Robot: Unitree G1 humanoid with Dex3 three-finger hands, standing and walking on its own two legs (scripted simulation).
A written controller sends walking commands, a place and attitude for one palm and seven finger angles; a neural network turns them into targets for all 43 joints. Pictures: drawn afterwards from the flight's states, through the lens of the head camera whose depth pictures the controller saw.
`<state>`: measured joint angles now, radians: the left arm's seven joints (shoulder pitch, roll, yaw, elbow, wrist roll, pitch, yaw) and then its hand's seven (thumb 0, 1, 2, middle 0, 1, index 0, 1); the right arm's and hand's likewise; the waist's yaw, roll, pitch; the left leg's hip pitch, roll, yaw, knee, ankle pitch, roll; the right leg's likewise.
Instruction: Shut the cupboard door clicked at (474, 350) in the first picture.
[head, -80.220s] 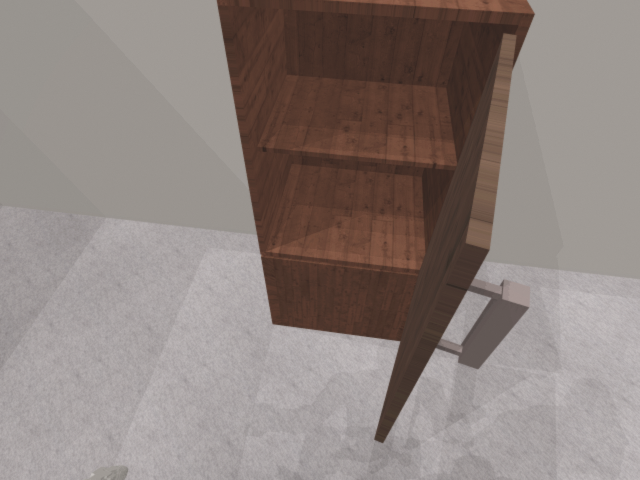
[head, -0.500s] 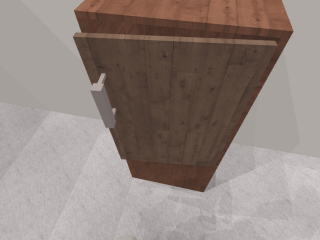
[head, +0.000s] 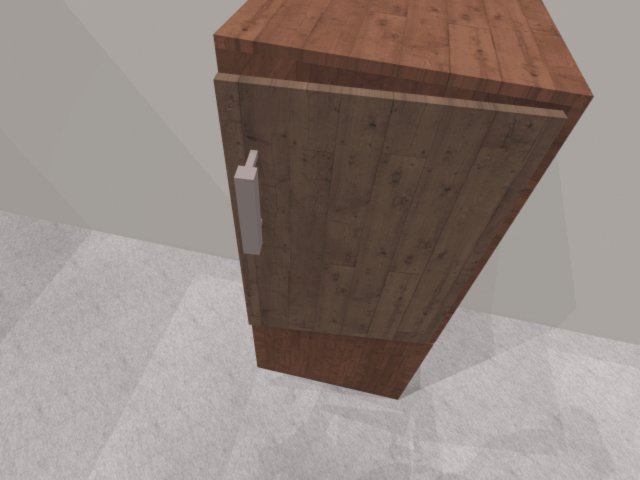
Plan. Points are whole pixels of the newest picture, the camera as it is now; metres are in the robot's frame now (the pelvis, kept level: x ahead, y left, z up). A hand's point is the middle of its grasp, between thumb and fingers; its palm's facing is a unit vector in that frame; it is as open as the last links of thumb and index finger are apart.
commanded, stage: come to a stop and stand still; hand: left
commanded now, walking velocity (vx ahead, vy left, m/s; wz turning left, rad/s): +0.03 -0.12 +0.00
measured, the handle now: (252, 203) +0.46 +0.14 +0.08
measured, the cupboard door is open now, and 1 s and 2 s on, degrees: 7 7 7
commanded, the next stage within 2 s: look again from close up in 0.60 s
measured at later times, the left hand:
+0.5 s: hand out of the picture -0.01 +0.12 -0.18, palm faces +0.03 -0.99 -0.16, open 7.3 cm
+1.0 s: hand out of the picture +0.02 +0.17 -0.17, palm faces +0.01 -0.98 -0.22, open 7.4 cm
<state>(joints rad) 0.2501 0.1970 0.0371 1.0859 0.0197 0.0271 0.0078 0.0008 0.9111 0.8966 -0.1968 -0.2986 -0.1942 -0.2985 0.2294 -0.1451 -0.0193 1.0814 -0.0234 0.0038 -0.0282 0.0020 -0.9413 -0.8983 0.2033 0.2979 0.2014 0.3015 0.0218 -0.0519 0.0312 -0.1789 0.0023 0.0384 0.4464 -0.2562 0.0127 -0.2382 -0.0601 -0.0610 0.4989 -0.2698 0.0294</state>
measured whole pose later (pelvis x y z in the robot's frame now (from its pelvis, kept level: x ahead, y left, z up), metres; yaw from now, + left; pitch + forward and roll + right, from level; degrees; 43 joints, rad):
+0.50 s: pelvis +0.00 -0.04 +0.00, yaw -1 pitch -1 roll +0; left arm 0.29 0.12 0.01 1.15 0.00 -0.01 0.02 0.01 0.92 0.90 -0.20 -0.30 -0.20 -0.30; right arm 0.31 -0.10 -0.01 1.17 -0.01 0.00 -0.03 0.01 -0.91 -0.90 0.20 0.30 0.20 0.30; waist -0.01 0.01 0.04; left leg -0.16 0.07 0.03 0.42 -0.25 -0.05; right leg -0.17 0.01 -0.08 0.42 -0.23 -0.04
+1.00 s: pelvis +0.01 -0.01 -0.01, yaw -1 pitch -1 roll +0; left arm 0.28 0.14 0.00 1.10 0.01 -0.02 0.03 0.00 0.91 0.90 -0.20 -0.30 -0.20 -0.30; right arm 0.30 -0.17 0.01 1.07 -0.01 -0.02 -0.03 0.02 -0.94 -0.90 0.20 0.30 0.20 0.30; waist 0.00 0.04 0.02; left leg -0.18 0.01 0.05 0.51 -0.32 0.01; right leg -0.21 -0.03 -0.05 0.52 -0.30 0.01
